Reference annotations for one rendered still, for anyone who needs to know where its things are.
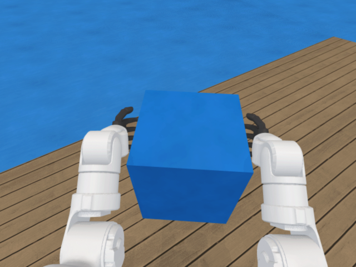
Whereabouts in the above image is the carton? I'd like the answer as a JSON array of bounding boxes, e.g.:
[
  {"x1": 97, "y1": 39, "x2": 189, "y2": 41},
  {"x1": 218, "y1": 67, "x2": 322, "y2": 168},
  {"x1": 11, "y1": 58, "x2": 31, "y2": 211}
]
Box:
[{"x1": 126, "y1": 90, "x2": 254, "y2": 224}]

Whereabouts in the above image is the robot right forearm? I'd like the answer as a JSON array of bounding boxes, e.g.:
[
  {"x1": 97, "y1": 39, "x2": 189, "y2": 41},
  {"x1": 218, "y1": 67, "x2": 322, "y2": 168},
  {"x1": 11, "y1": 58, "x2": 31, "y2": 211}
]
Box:
[{"x1": 252, "y1": 133, "x2": 328, "y2": 267}]

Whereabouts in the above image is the right robot hand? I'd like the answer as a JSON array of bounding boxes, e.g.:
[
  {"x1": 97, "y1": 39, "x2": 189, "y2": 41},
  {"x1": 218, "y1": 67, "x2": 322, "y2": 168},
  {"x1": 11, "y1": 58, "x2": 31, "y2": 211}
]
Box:
[{"x1": 244, "y1": 113, "x2": 269, "y2": 157}]

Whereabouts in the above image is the left robot hand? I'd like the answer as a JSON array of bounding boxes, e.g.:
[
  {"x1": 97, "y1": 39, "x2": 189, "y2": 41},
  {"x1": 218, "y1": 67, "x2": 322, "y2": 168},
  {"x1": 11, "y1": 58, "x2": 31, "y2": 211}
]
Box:
[{"x1": 112, "y1": 107, "x2": 138, "y2": 150}]

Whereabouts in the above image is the left robot upper arm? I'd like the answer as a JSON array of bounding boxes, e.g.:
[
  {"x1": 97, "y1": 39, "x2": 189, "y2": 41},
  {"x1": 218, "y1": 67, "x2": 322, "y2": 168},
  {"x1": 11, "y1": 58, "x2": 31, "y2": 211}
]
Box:
[{"x1": 44, "y1": 221, "x2": 125, "y2": 267}]

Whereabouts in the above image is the right robot upper arm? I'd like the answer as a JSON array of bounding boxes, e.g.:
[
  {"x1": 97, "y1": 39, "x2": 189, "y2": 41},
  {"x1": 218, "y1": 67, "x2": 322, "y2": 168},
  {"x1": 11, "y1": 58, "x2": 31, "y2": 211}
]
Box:
[{"x1": 257, "y1": 234, "x2": 327, "y2": 267}]

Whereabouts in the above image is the robot left forearm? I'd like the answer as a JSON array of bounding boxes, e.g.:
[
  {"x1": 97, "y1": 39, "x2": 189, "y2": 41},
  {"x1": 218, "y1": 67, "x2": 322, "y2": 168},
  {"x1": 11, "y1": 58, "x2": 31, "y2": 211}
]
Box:
[{"x1": 60, "y1": 125, "x2": 129, "y2": 262}]

